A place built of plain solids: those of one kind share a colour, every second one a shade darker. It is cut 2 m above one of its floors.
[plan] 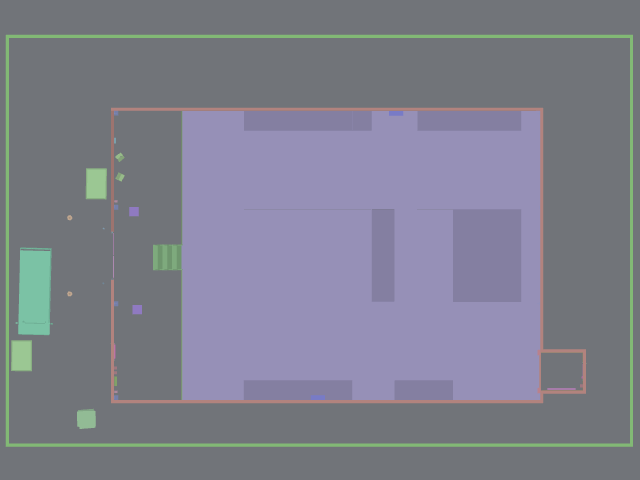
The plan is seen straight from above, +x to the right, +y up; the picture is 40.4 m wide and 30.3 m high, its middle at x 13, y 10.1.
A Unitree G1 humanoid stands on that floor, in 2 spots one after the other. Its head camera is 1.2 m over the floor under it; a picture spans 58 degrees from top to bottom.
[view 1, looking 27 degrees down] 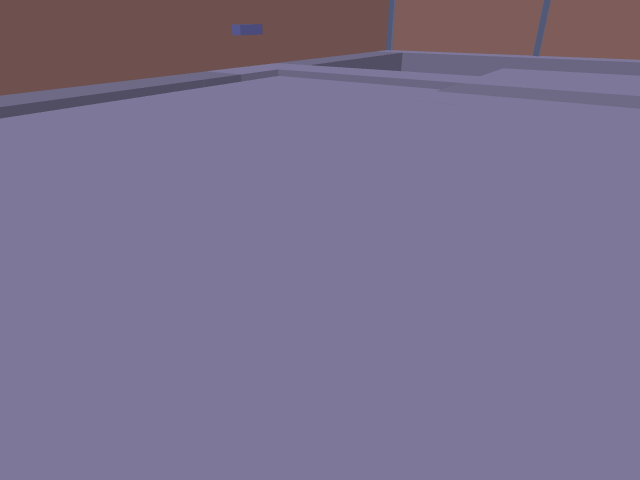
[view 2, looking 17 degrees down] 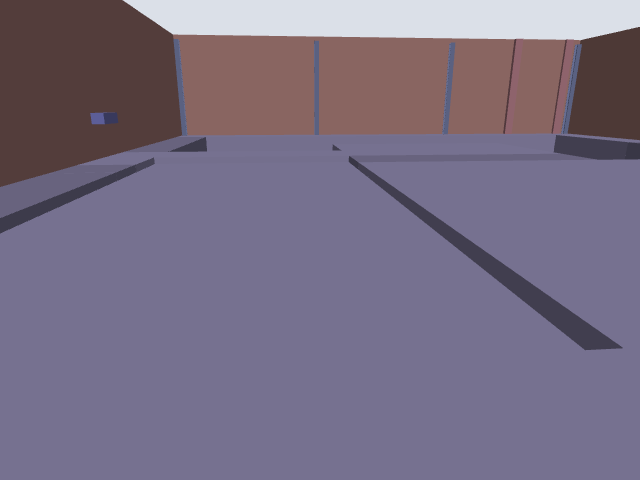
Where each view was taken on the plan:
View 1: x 8.00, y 9.10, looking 34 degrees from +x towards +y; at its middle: raised_floor_bank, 2.64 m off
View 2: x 6.35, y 13.80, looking -5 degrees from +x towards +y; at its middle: raised_floor_bank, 4.66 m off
